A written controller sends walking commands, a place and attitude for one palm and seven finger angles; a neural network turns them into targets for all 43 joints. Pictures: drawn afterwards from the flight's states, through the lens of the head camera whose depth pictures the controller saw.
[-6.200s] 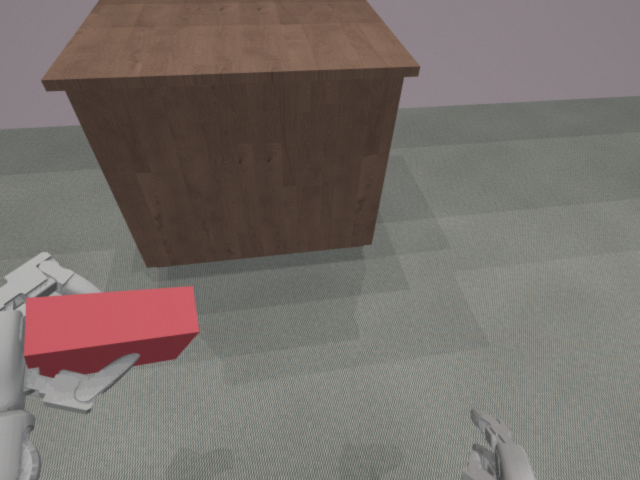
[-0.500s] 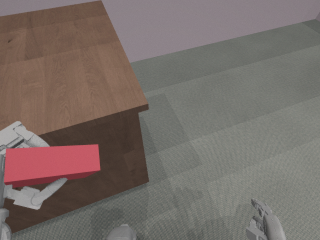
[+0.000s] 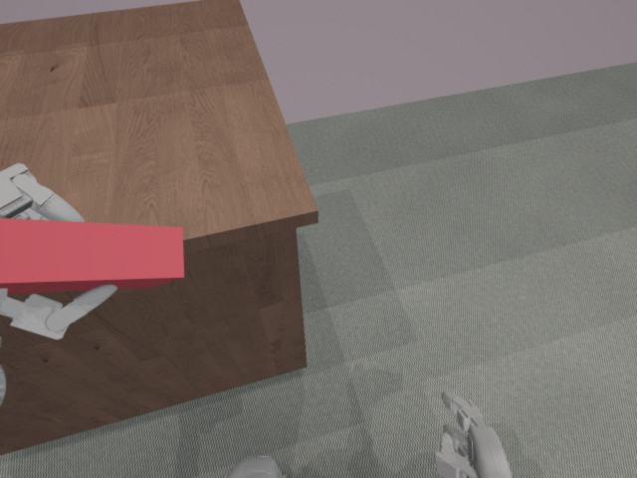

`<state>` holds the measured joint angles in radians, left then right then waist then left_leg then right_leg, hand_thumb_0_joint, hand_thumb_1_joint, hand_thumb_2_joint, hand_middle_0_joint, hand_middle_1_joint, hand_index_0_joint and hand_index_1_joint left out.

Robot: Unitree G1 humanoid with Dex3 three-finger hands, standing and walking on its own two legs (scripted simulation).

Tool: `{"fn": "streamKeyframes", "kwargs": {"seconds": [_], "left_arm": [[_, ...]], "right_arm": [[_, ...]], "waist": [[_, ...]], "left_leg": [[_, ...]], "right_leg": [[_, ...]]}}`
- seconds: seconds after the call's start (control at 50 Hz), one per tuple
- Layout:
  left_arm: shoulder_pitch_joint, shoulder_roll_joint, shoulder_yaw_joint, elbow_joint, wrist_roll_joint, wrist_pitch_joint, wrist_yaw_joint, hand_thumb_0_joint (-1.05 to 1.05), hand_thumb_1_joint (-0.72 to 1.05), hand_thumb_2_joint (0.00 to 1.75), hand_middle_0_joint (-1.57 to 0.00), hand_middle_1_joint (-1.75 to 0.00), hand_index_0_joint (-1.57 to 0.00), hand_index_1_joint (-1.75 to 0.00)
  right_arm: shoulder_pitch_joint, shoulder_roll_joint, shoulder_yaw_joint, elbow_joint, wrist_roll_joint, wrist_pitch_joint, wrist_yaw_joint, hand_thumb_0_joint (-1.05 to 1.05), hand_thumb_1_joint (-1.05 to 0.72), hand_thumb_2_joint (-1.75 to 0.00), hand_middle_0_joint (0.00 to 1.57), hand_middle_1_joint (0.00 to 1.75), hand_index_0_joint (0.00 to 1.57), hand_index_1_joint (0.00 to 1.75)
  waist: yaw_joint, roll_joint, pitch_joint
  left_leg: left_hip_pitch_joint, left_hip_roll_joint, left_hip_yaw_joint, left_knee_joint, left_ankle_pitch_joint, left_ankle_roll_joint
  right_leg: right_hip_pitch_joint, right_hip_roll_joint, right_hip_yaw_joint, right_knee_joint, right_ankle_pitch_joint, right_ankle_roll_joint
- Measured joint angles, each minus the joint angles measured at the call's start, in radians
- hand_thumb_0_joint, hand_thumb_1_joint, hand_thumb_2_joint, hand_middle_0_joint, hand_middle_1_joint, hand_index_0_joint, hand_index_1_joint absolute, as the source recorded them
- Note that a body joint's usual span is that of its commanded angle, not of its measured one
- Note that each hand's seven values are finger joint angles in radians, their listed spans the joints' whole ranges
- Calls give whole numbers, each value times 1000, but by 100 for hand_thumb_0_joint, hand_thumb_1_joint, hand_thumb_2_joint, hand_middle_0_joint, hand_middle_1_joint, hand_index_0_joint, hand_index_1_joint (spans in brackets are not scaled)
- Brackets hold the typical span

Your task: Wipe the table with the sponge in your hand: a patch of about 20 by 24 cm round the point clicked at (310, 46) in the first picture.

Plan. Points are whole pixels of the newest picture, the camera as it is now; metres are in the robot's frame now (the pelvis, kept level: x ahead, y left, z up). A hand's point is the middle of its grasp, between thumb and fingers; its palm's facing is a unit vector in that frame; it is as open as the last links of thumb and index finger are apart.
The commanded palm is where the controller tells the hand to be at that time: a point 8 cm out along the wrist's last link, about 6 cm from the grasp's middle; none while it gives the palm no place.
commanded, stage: come to a stop and stand still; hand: left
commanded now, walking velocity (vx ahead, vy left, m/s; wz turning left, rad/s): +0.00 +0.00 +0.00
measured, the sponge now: (118, 260) +0.26 +0.23 +0.17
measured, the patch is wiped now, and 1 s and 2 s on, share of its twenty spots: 0.00 0.00 0.00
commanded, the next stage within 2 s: look again from close up in 0.88 s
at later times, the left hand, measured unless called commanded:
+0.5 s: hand (58, 250) +0.26 +0.28 +0.19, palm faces +0.38 -0.86 -0.33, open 9.2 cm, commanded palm +0.19 +0.31 +0.19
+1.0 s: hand (42, 254) +0.26 +0.31 +0.17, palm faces +0.36 -0.87 -0.34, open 9.2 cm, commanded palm +0.20 +0.34 +0.19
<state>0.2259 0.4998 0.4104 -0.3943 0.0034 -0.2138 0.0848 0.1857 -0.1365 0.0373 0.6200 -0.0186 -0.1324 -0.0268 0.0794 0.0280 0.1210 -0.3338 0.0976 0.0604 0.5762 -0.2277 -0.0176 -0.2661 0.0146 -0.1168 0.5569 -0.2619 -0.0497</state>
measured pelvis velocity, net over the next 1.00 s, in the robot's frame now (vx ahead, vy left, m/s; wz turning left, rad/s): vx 0.03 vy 0.06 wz -0.04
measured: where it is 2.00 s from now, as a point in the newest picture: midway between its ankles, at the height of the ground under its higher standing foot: outside the picture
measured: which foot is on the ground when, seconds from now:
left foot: down 0.00-1.00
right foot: down 0.00-1.00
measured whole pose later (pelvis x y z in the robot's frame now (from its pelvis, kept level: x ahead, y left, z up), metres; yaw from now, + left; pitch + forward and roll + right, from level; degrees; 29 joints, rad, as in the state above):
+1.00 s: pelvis +0.03 +0.06 +0.01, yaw -2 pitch -1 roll -1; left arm 0.40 0.36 0.33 -0.44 -0.03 -0.17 0.11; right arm 0.20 -0.19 0.04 0.57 -0.01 -0.09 -0.03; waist 0.03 -0.04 0.02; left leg -0.23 -0.02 0.04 0.43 -0.20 0.05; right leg -0.14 -0.04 -0.05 0.35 -0.19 0.04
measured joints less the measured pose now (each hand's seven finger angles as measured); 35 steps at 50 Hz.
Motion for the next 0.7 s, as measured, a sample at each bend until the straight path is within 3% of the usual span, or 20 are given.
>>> {"fn": "streamKeyframes", "kwargs": {"seconds": [0.04,0.08,0.12,0.16,0.2,0.26,0.32,0.44,0.58,0.7], "left_arm": [[-33,-9,43,78,-28,11,11,0,-44,104,-84,-137,-84,-137],[13,-48,55,91,-45,26,22,0,-44,104,-84,-137,-84,-137],[100,-95,22,57,-49,34,23,0,-43,104,-84,-137,-84,-138],[195,-138,-39,7,-44,36,16,0,-43,104,-84,-137,-84,-138],[270,-164,-97,-33,-35,35,5,0,-43,104,-84,-137,-84,-138],[303,-150,-131,-62,-25,38,0,0,-43,104,-84,-138,-84,-138],[245,-123,-115,-51,-24,39,13,0,-43,104,-84,-138,-84,-138],[132,-108,-40,-49,-34,22,41,0,-43,104,-84,-138,-84,-138],[171,-128,-78,-56,-37,18,18,0,-43,104,-83,-138,-84,-138],[197,-124,-82,-20,-37,53,4,0,-43,104,-83,-138,-83,-139]], "right_arm": [[-5,-22,-8,7,15,6,7,1,-90,-89,21,30,21,30],[4,-55,-21,-7,25,10,15,1,-90,-89,21,30,21,30],[19,-89,-37,-18,34,13,16,1,-90,-89,21,30,21,30],[35,-116,-52,-23,35,16,9,1,-90,-89,21,30,21,30],[48,-133,-62,-22,31,17,-4,1,-90,-89,21,30,20,30],[61,-133,-65,-14,25,14,-25,1,-91,-89,20,30,20,30],[65,-121,-59,-12,22,9,-37,1,-91,-89,20,30,20,30],[30,-81,-29,-31,14,-11,-22,1,-91,-89,20,30,20,30],[4,-29,12,-53,8,-2,5,1,-90,-89,21,30,21,30],[7,-11,31,-53,5,24,3,1,-90,-89,21,30,21,30]], "waist": [[-20,-7,2],[-49,-4,-12],[-73,-3,-31],[-80,-9,-52],[-73,-21,-69],[-64,-54,-76],[-53,-80,-72],[-51,-82,-66],[-56,-61,-98],[-41,-62,-95]], "left_leg": [[25,-10,5,-46,34,-8],[38,-14,13,-71,49,-1],[46,-19,14,-79,42,12],[49,-31,-3,-78,27,22],[51,-44,-27,-70,17,28],[64,-47,-46,-71,18,10],[81,-49,-52,-83,22,-3],[103,-58,-41,-111,29,15],[107,-85,-18,-144,35,41],[106,-99,-17,-152,35,54]], "right_leg": [[6,-6,8,-7,-5,-5],[11,-9,16,-20,0,2],[20,-9,21,-36,6,8],[28,-6,28,-49,9,10],[35,3,40,-60,13,10],[53,10,45,-74,16,10],[80,9,40,-101,23,16],[114,2,50,-163,54,36],[112,-26,71,-190,65,64],[117,-39,71,-208,70,77]]}}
